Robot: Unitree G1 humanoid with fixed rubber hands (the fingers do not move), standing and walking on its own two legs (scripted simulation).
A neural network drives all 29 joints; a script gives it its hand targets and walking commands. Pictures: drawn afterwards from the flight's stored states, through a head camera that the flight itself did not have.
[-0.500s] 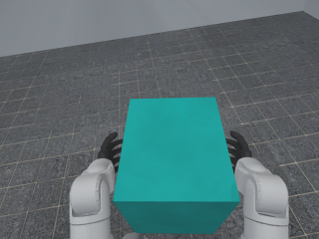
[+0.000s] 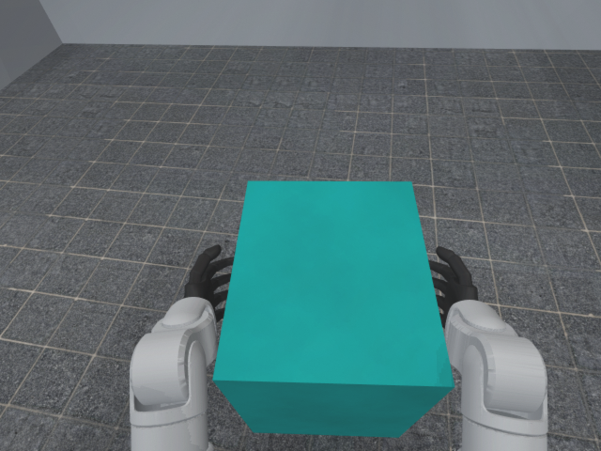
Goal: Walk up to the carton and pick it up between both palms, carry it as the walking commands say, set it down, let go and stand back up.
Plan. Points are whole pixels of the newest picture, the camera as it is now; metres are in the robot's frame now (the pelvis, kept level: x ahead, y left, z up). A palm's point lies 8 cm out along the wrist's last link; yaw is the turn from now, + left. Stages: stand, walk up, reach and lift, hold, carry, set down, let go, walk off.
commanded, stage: carry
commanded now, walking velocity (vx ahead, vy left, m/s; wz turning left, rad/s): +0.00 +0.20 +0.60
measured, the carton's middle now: (327, 315) +0.30 +0.00 +0.02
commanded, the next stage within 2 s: none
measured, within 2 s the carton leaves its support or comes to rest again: neither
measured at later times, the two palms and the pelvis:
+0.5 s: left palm out of the picture +0.13 +0.41 +0.06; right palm (213, 342) +0.24 +0.13 +0.07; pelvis -0.07 +0.18 +0.00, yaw +18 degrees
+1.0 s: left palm out of the picture -0.04 +0.58 +0.10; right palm out of the picture +0.13 +0.34 +0.10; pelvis -0.18 +0.31 +0.01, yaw +37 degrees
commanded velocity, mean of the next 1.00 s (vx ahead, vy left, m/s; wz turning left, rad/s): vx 0.00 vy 0.20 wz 0.60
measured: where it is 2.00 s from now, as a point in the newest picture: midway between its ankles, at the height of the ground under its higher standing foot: outside the picture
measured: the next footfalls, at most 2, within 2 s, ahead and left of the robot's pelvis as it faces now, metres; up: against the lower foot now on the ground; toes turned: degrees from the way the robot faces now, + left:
left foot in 0.34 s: -0.01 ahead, +0.30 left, +0.00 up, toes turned +21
right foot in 0.68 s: -0.03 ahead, +0.15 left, +0.00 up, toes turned +15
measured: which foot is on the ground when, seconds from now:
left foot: down 0.00-0.00, up 0.02-0.32, down 0.34-0.70, up 0.72-1.00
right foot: down 0.00-0.34, up 0.36-0.66, down 0.68-1.00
